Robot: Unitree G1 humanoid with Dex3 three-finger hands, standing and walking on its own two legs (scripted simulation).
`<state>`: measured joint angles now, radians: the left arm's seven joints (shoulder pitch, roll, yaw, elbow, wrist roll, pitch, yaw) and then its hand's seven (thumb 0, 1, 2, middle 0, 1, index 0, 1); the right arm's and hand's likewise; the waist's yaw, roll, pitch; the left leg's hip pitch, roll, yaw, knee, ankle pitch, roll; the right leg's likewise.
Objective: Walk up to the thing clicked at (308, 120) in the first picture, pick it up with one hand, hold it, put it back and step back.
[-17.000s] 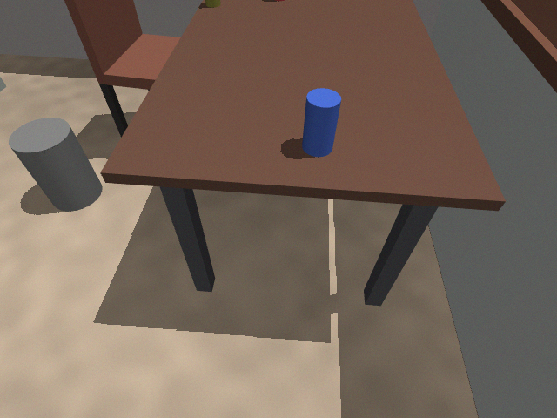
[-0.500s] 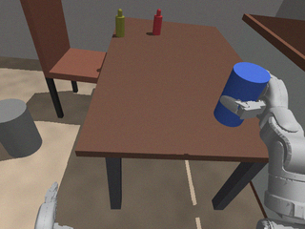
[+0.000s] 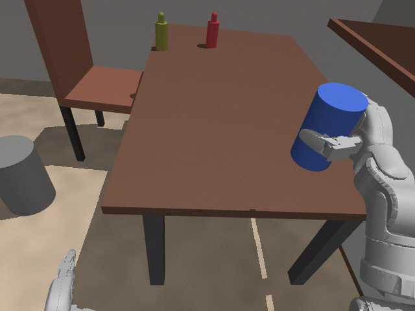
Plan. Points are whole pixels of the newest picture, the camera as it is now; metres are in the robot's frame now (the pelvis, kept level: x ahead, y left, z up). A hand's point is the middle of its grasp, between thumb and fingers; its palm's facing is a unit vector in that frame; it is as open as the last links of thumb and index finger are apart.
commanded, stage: hold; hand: right
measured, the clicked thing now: (324, 129) +0.33 -0.17 +0.24
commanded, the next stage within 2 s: crouch in 1.20 s
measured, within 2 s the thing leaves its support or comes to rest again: neither
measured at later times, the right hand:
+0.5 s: hand (330, 130) +0.32 -0.18 +0.25, palm faces +0.19 +0.98 -0.04, open 10.1 cm
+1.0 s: hand (324, 129) +0.33 -0.17 +0.24, palm faces +0.18 +0.98 -0.04, open 10.1 cm
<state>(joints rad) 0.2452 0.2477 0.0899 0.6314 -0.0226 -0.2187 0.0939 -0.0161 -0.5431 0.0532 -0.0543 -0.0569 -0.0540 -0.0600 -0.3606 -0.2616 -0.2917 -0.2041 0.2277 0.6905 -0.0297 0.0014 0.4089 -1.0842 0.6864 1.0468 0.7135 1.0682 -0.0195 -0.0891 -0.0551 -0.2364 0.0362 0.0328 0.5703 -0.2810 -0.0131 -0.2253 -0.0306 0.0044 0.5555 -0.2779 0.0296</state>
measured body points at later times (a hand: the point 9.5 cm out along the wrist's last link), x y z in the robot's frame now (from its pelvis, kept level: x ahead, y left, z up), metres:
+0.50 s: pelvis -0.01 +0.00 +0.00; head -0.05 +0.03 +0.45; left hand +0.17 +0.26 -0.07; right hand +0.30 -0.23 +0.25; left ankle +0.02 +0.13 -0.73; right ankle +0.02 -0.14 -0.73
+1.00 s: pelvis -0.01 +0.00 +0.00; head -0.05 +0.04 +0.45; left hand +0.16 +0.26 -0.07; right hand +0.31 -0.22 +0.25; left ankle +0.02 +0.13 -0.73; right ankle +0.02 -0.14 -0.73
